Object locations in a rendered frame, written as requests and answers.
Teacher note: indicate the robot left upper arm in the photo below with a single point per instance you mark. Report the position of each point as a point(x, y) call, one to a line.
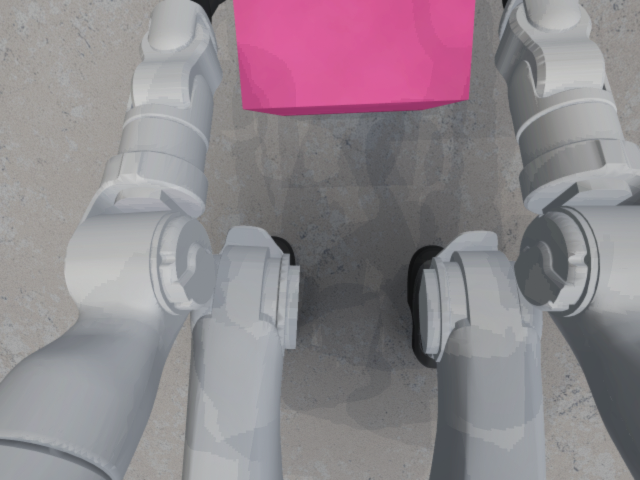
point(76, 409)

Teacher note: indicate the left robot shin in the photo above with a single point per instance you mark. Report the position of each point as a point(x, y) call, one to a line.
point(243, 236)

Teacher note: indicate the left robot hand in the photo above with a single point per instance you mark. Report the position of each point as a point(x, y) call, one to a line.
point(209, 6)

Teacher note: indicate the robot right upper arm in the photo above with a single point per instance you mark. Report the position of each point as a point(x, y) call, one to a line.
point(581, 264)

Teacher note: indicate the robot left forearm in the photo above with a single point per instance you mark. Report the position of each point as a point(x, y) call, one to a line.
point(167, 125)

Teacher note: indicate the carton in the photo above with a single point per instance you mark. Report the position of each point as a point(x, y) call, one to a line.
point(310, 57)

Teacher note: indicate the robot right forearm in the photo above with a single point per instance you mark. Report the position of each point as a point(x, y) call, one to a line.
point(564, 115)

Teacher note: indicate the robot right thigh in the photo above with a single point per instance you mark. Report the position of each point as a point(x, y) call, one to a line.
point(490, 423)

